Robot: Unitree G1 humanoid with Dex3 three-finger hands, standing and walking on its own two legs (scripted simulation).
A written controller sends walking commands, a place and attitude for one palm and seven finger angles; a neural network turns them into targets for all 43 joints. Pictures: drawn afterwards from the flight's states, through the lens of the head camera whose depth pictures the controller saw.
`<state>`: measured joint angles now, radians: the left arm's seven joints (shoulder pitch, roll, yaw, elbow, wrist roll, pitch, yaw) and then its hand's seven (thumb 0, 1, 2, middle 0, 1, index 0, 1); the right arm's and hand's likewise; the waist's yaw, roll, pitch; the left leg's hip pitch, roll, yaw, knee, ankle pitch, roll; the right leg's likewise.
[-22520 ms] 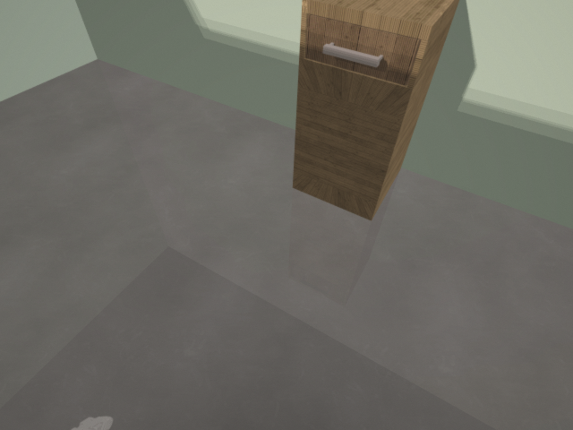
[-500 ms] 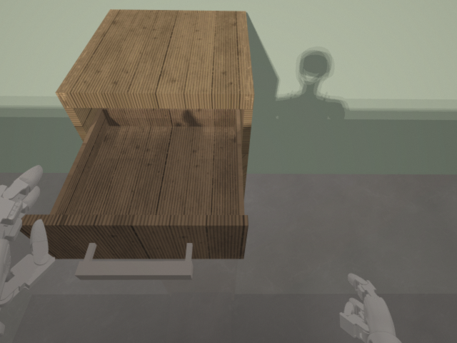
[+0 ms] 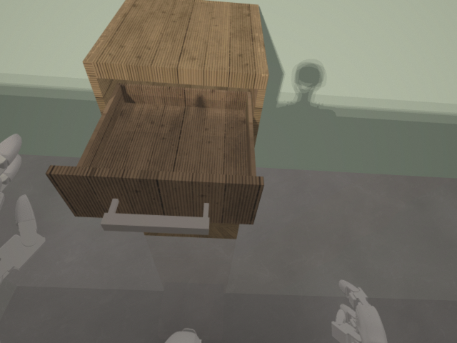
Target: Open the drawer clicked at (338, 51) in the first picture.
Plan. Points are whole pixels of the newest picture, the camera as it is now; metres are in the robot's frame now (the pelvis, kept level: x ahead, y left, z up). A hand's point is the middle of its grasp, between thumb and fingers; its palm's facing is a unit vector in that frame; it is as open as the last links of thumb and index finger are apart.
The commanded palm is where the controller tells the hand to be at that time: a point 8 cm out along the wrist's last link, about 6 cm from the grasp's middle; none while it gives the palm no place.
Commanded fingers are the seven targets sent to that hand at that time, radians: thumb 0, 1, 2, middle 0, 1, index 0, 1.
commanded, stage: step back with the hand held close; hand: left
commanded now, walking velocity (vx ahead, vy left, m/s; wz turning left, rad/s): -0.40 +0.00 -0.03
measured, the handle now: (159, 214) +0.34 +0.16 +0.00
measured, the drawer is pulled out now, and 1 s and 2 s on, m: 0.30 0.30 0.30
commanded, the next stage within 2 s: stop stepping back and stand still in 0.36 s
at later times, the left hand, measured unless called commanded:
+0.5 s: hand (32, 342) +0.10 +0.20 +0.17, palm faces +0.26 -0.84 -0.48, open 7.4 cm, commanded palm +0.03 +0.25 +0.19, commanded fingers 0.00 0.90 0.90 -0.20 -0.30 -0.20 -0.30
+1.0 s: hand out of the picture -0.04 +0.17 +0.18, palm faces +0.37 -0.79 -0.49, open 7.4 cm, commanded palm -0.10 +0.22 +0.19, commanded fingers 0.00 0.90 0.90 -0.20 -0.30 -0.20 -0.30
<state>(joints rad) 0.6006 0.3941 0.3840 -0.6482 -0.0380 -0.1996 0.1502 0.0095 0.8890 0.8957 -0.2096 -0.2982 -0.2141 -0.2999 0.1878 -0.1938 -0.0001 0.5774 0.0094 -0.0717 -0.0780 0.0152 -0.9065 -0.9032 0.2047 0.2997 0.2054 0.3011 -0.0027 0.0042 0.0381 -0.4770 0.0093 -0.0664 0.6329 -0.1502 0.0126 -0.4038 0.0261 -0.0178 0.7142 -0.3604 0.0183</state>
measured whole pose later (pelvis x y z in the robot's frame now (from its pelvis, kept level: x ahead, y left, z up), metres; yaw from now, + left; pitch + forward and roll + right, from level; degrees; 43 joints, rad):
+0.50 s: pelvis -0.11 -0.03 +0.01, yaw -2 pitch +2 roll +0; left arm 0.62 0.44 0.40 -0.66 -0.05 -0.19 0.12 0.01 0.89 0.90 -0.21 -0.30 -0.21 -0.30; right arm 0.11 -0.18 -0.01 0.58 -0.01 -0.07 -0.04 0.02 -0.91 -0.90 0.20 0.30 0.20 0.30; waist -0.01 -0.06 0.06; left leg -0.40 0.00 0.03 0.52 -0.16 0.01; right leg -0.42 0.02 0.00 0.79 -0.46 0.01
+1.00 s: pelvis -0.22 -0.07 +0.01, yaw +2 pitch -1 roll +2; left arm 0.66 0.40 0.36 -0.59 -0.01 -0.17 0.16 0.01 0.89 0.90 -0.21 -0.30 -0.21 -0.30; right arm 0.29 -0.23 -0.02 0.61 0.01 -0.11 -0.07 0.02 -0.91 -0.90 0.20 0.30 0.20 0.30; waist -0.04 -0.02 -0.01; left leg -0.23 0.03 0.02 0.54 -0.30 -0.02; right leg -0.36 0.00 -0.09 0.61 -0.30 -0.03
